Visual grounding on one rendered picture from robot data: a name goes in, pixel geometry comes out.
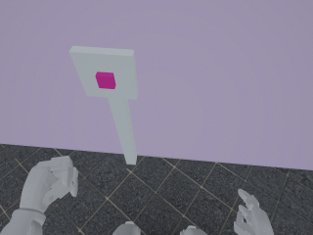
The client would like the left robot thigh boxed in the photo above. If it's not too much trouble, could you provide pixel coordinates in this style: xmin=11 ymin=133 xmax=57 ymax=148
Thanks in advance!
xmin=112 ymin=223 xmax=141 ymax=235

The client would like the left robot forearm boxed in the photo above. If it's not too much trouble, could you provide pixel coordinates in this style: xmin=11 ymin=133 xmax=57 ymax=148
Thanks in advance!
xmin=0 ymin=208 xmax=46 ymax=235

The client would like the button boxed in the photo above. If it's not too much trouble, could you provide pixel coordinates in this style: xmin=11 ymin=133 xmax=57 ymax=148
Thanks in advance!
xmin=95 ymin=71 xmax=116 ymax=89

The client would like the left robot hand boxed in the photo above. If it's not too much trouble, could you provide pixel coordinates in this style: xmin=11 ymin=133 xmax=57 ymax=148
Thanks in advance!
xmin=20 ymin=156 xmax=78 ymax=213

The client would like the right robot hand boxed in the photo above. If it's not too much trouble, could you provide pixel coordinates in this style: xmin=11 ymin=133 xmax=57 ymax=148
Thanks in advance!
xmin=234 ymin=188 xmax=274 ymax=235

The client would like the panel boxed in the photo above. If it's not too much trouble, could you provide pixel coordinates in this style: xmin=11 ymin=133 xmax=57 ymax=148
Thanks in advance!
xmin=69 ymin=46 xmax=139 ymax=165

